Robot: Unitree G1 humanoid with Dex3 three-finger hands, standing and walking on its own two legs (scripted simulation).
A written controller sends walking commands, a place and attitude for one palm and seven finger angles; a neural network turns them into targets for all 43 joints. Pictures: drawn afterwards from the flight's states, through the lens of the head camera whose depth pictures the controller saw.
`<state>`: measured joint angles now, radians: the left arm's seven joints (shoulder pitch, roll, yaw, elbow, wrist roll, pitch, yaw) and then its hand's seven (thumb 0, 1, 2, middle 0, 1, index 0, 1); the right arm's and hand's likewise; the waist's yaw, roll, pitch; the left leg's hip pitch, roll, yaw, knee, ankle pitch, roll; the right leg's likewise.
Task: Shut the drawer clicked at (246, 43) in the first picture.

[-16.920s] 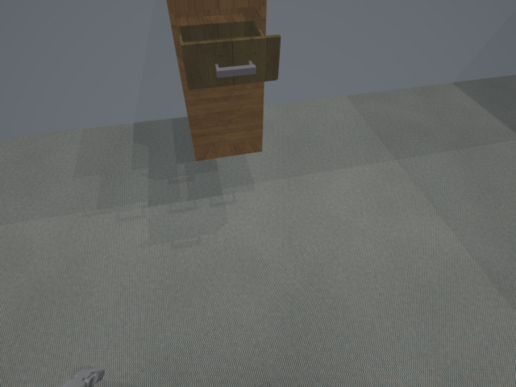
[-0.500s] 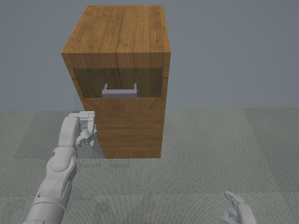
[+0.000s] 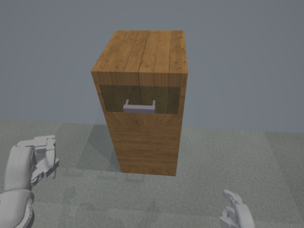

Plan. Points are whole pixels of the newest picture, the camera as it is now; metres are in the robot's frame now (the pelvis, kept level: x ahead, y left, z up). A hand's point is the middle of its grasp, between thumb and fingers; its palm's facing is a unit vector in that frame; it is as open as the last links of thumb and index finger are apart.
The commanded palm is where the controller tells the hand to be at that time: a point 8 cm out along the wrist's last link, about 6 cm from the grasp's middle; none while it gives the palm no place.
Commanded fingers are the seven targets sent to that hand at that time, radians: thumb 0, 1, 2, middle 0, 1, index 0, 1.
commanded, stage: draw the hand back to the body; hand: left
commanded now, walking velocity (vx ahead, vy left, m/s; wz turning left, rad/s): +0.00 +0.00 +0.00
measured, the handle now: (140, 105) +0.63 +0.13 -0.07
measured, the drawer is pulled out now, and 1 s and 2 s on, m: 0.00 0.00 0.00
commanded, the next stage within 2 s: step back with the hand held close in 0.26 s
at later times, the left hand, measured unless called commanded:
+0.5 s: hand (42, 161) +0.19 +0.24 +0.17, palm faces +0.38 -0.81 -0.44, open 3.3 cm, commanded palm +0.13 +0.28 +0.17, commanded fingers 0.00 0.90 0.90 -1.40 -1.60 -1.40 -1.60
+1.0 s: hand (19, 193) +0.13 +0.26 +0.15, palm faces +0.33 -0.80 -0.50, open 3.3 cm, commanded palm +0.07 +0.30 +0.17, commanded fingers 0.00 0.90 0.90 -1.40 -1.60 -1.40 -1.60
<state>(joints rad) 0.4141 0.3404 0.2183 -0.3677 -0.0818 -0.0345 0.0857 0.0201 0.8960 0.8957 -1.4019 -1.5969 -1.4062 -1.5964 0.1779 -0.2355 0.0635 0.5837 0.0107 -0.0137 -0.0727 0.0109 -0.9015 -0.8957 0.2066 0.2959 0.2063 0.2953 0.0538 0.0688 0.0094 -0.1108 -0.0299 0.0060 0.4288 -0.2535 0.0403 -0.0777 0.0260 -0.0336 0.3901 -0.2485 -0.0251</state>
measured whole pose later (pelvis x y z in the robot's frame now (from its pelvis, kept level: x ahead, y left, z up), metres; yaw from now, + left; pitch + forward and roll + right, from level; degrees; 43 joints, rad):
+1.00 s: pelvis -0.06 +0.02 -0.01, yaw +0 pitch +1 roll -1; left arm 0.62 0.40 0.36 -0.53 -0.04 -0.20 0.12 0.02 0.89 0.90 -1.40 -1.60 -1.41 -1.60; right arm 0.16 -0.23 0.00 0.53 0.01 0.02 -0.08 0.01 -0.90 -0.90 0.21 0.30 0.21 0.30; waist 0.00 0.04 0.01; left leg -0.32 -0.05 0.01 0.48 -0.17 0.07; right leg -0.29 0.00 -0.04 0.45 -0.18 0.00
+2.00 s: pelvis -0.24 +0.02 -0.03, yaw +0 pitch -1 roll -5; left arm 0.60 0.51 0.45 -0.69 -0.08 -0.30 0.08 0.02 0.89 0.89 -1.41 -1.60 -1.41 -1.60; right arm 0.20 -0.17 0.01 0.61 -0.01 -0.07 -0.06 0.01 -0.90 -0.90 0.21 0.30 0.21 0.30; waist -0.05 -0.01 0.01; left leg -0.61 0.06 0.06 0.56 -0.08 0.01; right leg -0.02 0.04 -0.02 0.53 -0.51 0.01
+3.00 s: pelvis -0.29 +0.08 -0.01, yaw -1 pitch +0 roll +0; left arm 0.59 0.39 0.39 -0.48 -0.03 -0.19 0.14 0.01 0.89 0.90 -1.41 -1.60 -1.41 -1.60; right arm 0.23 -0.20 0.01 0.69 -0.01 -0.10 -0.04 0.01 -0.90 -0.90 0.21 0.30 0.21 0.30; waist 0.01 0.02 -0.01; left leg -0.41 0.03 0.06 0.74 -0.29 0.00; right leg -0.26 -0.02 -0.09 0.57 -0.30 -0.03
